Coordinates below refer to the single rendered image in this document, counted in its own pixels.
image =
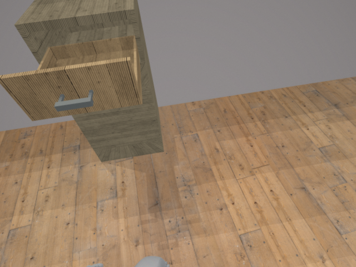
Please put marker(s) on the robot left thigh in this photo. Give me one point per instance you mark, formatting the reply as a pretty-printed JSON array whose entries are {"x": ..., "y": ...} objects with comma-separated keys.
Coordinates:
[{"x": 152, "y": 261}]

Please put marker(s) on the drawer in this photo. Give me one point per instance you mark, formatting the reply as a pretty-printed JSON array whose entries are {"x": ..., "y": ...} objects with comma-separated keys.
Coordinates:
[{"x": 109, "y": 67}]

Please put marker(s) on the cabinet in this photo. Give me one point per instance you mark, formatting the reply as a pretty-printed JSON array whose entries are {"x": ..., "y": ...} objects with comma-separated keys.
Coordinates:
[{"x": 116, "y": 133}]

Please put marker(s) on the handle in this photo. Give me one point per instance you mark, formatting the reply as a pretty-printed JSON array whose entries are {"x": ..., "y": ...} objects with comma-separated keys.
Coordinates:
[{"x": 74, "y": 104}]

